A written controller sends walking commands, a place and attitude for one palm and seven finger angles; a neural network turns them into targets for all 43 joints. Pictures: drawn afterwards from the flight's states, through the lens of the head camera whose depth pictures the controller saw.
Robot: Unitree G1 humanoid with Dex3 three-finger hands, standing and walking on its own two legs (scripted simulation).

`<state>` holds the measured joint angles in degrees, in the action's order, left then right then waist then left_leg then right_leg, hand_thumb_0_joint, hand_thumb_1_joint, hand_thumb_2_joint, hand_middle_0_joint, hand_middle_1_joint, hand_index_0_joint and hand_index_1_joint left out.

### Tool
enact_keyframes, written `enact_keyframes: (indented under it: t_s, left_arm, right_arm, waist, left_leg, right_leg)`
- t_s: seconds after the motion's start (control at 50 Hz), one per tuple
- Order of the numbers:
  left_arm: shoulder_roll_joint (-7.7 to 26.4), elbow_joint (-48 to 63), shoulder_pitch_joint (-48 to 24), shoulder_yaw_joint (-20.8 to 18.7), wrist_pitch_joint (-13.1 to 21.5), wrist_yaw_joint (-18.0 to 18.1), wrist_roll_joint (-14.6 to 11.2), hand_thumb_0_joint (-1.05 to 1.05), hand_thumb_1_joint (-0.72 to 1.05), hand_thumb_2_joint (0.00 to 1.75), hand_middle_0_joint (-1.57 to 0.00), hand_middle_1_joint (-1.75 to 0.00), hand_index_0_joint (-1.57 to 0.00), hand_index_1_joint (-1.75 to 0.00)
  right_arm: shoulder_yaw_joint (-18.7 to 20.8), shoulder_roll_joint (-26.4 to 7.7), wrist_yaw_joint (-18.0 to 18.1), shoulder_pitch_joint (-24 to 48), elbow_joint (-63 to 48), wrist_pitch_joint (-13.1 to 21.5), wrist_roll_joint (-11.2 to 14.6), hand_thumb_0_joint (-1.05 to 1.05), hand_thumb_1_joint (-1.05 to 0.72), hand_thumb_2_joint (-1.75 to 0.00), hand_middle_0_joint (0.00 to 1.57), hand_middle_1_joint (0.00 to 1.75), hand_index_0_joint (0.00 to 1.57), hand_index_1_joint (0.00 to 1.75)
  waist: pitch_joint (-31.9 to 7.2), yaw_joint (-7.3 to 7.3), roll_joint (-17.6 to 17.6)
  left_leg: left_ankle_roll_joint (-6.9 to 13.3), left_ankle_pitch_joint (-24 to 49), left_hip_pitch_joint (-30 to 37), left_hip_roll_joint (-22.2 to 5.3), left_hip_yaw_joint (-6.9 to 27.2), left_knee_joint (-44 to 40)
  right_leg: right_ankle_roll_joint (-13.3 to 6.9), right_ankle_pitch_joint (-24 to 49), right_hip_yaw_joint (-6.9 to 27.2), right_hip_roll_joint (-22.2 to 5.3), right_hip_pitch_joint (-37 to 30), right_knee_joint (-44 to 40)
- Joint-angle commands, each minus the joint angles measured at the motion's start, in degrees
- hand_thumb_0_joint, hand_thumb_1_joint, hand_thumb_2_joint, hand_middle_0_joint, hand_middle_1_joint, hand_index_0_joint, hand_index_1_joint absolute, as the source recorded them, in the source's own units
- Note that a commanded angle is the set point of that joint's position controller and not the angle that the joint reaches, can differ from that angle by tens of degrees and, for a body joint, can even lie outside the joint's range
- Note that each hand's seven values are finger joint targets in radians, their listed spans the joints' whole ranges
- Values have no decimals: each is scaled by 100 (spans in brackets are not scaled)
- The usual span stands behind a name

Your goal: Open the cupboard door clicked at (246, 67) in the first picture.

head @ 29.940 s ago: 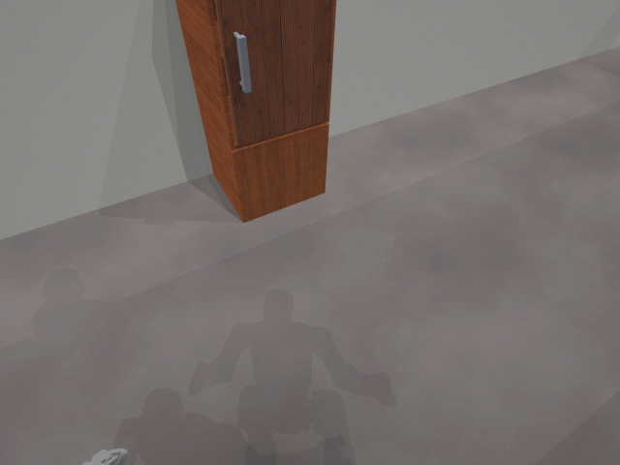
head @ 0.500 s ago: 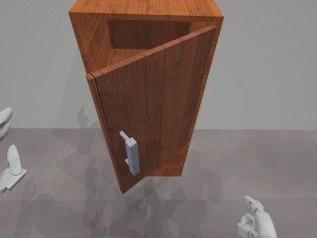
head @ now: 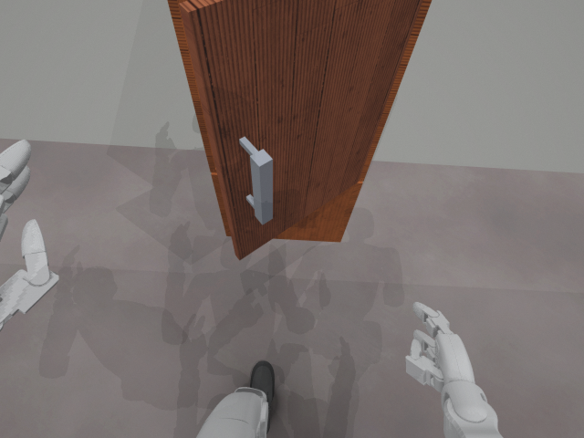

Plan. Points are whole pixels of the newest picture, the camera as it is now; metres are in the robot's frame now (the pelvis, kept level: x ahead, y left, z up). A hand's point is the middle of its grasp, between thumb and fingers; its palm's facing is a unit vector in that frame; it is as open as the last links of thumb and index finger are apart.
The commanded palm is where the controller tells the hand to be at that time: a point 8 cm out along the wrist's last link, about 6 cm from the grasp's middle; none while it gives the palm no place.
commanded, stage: stop stepping back and stand still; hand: left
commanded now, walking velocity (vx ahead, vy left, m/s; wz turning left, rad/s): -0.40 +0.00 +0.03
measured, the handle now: (255, 183) +0.48 +0.11 -0.02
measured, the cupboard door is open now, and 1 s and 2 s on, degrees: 40 40 40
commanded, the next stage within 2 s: let the arm hang, fingers relaxed in 1.08 s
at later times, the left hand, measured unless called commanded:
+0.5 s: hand out of the picture +0.12 +0.27 +0.17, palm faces +0.37 -0.83 -0.42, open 7.5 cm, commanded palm +0.06 +0.32 +0.19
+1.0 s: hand out of the picture +0.10 +0.28 +0.18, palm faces +0.42 -0.78 -0.45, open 7.5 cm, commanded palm +0.02 +0.33 +0.19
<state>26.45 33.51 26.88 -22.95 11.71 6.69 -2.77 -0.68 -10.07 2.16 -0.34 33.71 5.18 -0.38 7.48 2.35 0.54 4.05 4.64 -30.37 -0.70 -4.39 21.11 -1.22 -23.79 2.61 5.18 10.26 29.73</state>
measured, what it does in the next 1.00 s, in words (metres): walks backwards: left foot, then left foot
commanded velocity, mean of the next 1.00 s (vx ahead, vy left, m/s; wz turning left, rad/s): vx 0.13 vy -0.01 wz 0.00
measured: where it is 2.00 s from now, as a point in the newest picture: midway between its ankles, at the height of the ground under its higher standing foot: outside the picture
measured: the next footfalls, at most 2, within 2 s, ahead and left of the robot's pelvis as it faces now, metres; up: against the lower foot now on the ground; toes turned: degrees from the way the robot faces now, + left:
left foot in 0.28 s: +0.02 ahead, +0.12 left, +0.00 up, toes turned +4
left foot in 0.90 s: -0.08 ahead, +0.15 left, +0.00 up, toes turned +4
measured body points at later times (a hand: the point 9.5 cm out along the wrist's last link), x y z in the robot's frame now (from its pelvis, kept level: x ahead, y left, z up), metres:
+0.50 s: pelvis -0.08 +0.02 +0.01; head -0.07 +0.06 +0.46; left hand +0.10 +0.31 +0.19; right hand +0.09 -0.20 -0.04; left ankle -0.02 +0.12 -0.73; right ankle -0.11 -0.09 -0.71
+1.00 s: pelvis -0.11 +0.03 +0.00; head -0.10 +0.05 +0.45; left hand +0.07 +0.32 +0.21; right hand +0.05 -0.23 -0.07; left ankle -0.08 +0.16 -0.73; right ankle -0.13 -0.06 -0.72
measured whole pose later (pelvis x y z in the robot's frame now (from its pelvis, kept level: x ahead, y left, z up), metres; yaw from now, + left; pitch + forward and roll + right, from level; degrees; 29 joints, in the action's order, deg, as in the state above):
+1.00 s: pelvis -0.11 +0.03 +0.00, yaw +1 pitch -2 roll +1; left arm 25.5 31.8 29.7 -24.5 10.5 9.7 -1.5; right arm 1.3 -11.9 4.9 -12.9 36.1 8.7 -0.7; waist 3.0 -0.9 4.5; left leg -0.5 -14.3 -15.7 -2.2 -5.3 31.9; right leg -0.4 -25.4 -3.2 -0.6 14.5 39.1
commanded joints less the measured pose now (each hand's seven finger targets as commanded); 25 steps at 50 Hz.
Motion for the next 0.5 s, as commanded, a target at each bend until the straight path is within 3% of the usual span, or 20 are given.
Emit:
enact_keyframes:
  t_s: [0.0,0.02,0.04,0.06,0.08,0.1,0.14,0.18,0.2,0.24,0.26,0.28,0.3,0.32,0.34,0.36,0.38,0.42,0.44,0.48]
  left_arm:
    - [1405,1665,1185,-1665,342,116,-330,0,90,90,-20,-30,-20,-30]
    - [1476,1562,1348,-1795,313,100,-365,0,90,90,-20,-30,-20,-30]
    - [1709,1482,1449,-2014,318,133,-365,0,90,90,-20,-30,-20,-30]
    - [1493,1304,1471,-1790,290,169,-384,0,90,90,-20,-30,-20,-30]
    - [1307,978,1317,-1661,264,213,-315,0,90,90,-20,-30,-20,-30]
    - [1082,644,1213,-1493,204,209,-243,0,90,90,-20,-30,-20,-30]
    - [853,291,614,-1145,54,171,-191,0,90,90,-20,-30,-20,-30]
    - [677,-371,122,-778,1,294,-28,0,90,90,-20,-30,-20,-30]
    - [612,-466,-146,-603,-9,321,23,0,90,90,-20,-30,-20,-30]
    - [494,-267,-652,-208,-19,331,105,0,90,90,-20,-30,-20,-30]
    - [479,15,-666,-141,7,338,149,0,90,90,-20,-30,-20,-30]
    - [620,446,-744,-190,58,363,177,0,90,90,-20,-30,-20,-30]
    - [766,798,-790,-281,91,374,207,0,90,90,-20,-30,-20,-30]
    - [910,1056,-523,-461,120,382,231,0,90,90,-20,-30,-20,-30]
    - [1147,1488,-504,-647,145,362,207,0,90,90,-20,-30,-20,-30]
    - [969,1672,-410,-555,171,338,170,0,90,90,-20,-30,-20,-30]
    - [971,1839,-369,-592,192,355,170,0,90,90,-20,-30,-20,-30]
    - [935,1751,99,-794,203,414,152,0,90,90,-20,-30,-20,-30]
    - [1126,1696,356,-1027,240,426,156,0,90,90,-20,-30,-20,-30]
    - [919,1274,735,-1018,191,436,80,0,90,90,-20,-30,-20,-30]
  right_arm:
    - [360,-865,-44,-74,-1063,157,98,0,-90,-90,20,30,20,30]
    - [320,-836,-40,83,-1167,74,110,0,-90,-90,20,30,20,30]
    - [302,-794,-10,74,-1177,5,177,0,-90,-90,20,30,20,30]
    - [315,-725,24,-100,-1069,-83,248,0,-90,-90,20,30,20,30]
    - [396,-779,32,-95,-876,-149,190,0,-90,-90,20,30,20,30]
    - [366,-752,28,-188,-713,-143,125,0,-90,-90,20,30,20,30]
    - [231,-651,115,-144,-769,-104,96,0,-90,-90,20,30,20,30]
    - [221,-797,320,-254,-641,30,111,0,-90,-90,20,30,20,30]
    - [235,-886,376,-386,-544,128,103,0,-90,-90,20,30,20,30]
    - [285,-1028,431,-484,-448,301,103,0,-90,-90,20,30,20,30]
    - [281,-1046,445,-571,-518,364,91,0,-90,-90,20,30,20,30]
    - [288,-1088,448,-631,-610,417,106,0,-90,-90,20,30,20,30]
    - [304,-1110,440,-673,-671,449,123,0,-90,-90,20,30,20,30]
    - [253,-980,410,-823,-678,478,83,0,-90,-90,20,30,20,30]
    - [211,-937,366,-796,-678,505,52,0,-90,-90,20,30,20,30]
    - [210,-866,315,-793,-738,584,48,0,-90,-90,20,30,20,30]
    - [240,-892,280,-757,-722,678,25,0,-90,-90,20,30,20,30]
    - [221,-849,223,-719,-675,758,-36,0,-90,-90,20,30,20,30]
    - [226,-831,203,-760,-672,786,-48,0,-90,-90,20,30,20,30]
    - [181,-755,165,-692,-702,700,-55,0,-90,-90,20,30,20,30]
  waist:
    - [-3204,103,-626]
    - [-2670,91,-394]
    - [-2348,-4,229]
    - [-1612,-114,698]
    - [-887,-106,679]
    - [-605,-258,463]
    - [-412,-381,258]
    - [-181,-322,348]
    - [-218,-313,337]
    - [-406,-307,62]
    - [-702,-234,-182]
    - [-1067,-178,-179]
    - [-1283,-161,-120]
    - [-1673,-213,-284]
    - [-1859,-169,-768]
    - [-1887,-176,-976]
    - [-1797,-185,-1241]
    - [-1546,-168,-1576]
    - [-1512,-144,-1729]
    - [-1260,-208,-1621]
  left_leg:
    - [170,1060,3117,-1072,971,340]
    - [2,-437,2248,-820,793,475]
    - [-288,-1719,1884,-292,520,1214]
    - [-563,-2242,1579,241,408,2718]
    - [-616,-2673,871,309,748,4177]
    - [-579,-2620,442,158,954,4609]
    - [-553,-2337,477,-178,817,3555]
    - [-429,-2366,956,-194,531,2147]
    - [-345,-2284,1275,-93,395,1532]
    - [-195,-1682,1883,-147,410,500]
    - [-101,-920,2092,-351,586,394]
    - [-19,37,2363,-572,759,476]
    - [-2,696,2615,-682,771,625]
    - [11,1513,2793,-642,865,651]
    - [-43,1653,2876,-708,1023,425]
    - [-73,1396,2892,-859,1289,107]
    - [-55,667,2724,-1016,1525,-246]
    - [116,-1555,1913,-1262,1810,-922]
    - [129,-2395,1748,-1255,1786,-1122]
    - [61,-3460,1254,-1175,1580,-1370]
  right_leg:
    - [241,662,-13,-360,409,1]
    - [105,975,245,-595,350,-492]
    - [-120,973,1041,-1321,739,-1301]
    - [-512,173,2058,-2213,1788,-2044]
    - [-766,-130,2286,-2504,2357,-2224]
    - [-727,185,1805,-2279,2348,-2042]
    - [-572,617,938,-1760,1937,-1648]
    - [-444,1402,627,-1499,1467,-1391]
    - [-316,1635,653,-1451,1308,-1306]
    - [15,2323,593,-1296,903,-954]
    - [231,2706,463,-1005,614,-656]
    - [372,3103,345,-856,432,-437]
    - [436,3418,363,-778,377,-363]
    - [322,3489,38,-665,232,-66]
    - [271,2561,-144,-549,279,205]
    - [250,1173,-255,-424,375,323]
    - [247,341,-274,-343,448,593]
    - [208,-198,-227,-414,292,1157]
    - [177,-186,-239,-445,248,1211]
    - [118,-251,-517,-383,22,927]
